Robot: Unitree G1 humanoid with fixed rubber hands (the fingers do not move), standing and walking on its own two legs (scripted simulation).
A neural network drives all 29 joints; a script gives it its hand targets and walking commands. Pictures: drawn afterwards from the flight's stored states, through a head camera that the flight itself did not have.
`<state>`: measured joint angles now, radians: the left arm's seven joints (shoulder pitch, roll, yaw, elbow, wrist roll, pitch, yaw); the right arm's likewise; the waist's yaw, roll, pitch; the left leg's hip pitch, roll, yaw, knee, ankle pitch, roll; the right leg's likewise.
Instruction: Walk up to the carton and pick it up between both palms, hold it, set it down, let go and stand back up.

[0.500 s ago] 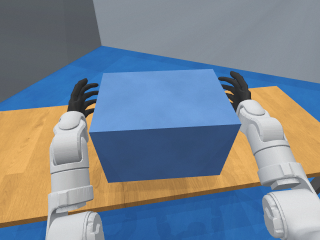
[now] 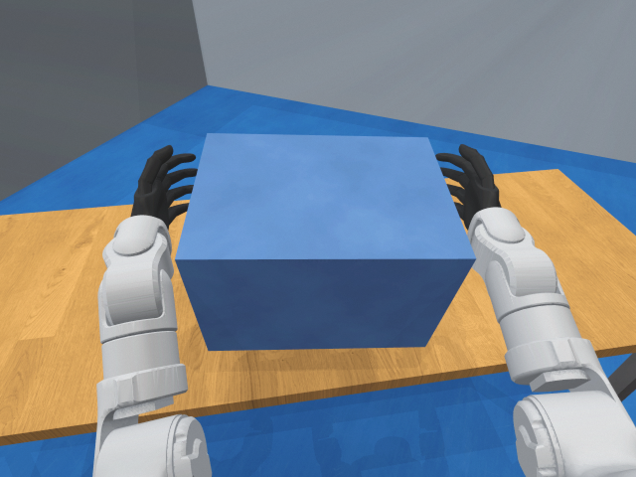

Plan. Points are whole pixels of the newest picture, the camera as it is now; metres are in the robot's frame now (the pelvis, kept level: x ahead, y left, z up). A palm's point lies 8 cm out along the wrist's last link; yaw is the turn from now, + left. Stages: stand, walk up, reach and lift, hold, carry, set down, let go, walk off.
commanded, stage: set down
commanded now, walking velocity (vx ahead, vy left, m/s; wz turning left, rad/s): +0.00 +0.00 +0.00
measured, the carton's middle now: (319, 243) +0.37 +0.01 +0.13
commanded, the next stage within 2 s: none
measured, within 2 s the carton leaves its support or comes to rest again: neither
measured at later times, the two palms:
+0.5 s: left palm (157, 248) +0.35 +0.22 +0.14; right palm (452, 230) +0.38 -0.17 +0.14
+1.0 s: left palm (154, 262) +0.35 +0.23 +0.12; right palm (437, 239) +0.39 -0.16 +0.11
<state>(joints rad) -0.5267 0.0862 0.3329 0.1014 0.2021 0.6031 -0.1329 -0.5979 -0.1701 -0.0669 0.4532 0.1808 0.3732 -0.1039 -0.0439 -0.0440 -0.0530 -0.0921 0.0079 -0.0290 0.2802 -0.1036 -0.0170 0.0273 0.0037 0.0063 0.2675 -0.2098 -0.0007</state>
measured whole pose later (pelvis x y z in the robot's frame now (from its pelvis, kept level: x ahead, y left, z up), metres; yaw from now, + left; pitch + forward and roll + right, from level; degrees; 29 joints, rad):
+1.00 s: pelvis +0.01 +0.00 +0.00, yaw +1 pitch -1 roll +0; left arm -0.48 0.07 0.31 0.41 0.18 0.24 -0.08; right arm -0.56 -0.13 -0.14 0.75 0.00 -0.01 -0.06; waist 0.05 -0.04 -0.03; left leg -0.16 0.01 -0.03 0.28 -0.11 -0.02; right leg -0.03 0.00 -0.02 0.25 -0.21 0.00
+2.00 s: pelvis +0.02 +0.00 +0.00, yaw -2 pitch +8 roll +0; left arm -0.50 0.06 0.33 0.75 0.13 -0.09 -0.04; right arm -0.59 -0.14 -0.18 0.95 -0.05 -0.21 -0.04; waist 0.10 -0.02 -0.08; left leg -0.32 0.03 0.03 0.29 -0.11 -0.02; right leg -0.21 0.01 0.01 0.27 -0.20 0.00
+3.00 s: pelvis +0.01 +0.00 +0.00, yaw -2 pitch +11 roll +0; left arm -0.60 0.10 0.39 1.06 0.15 -0.39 -0.04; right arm -0.65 -0.12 -0.30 1.13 -0.12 -0.38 -0.03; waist 0.10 -0.02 -0.09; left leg -0.40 0.04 0.04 0.32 -0.10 -0.02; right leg -0.29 0.01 0.00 0.30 -0.20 -0.01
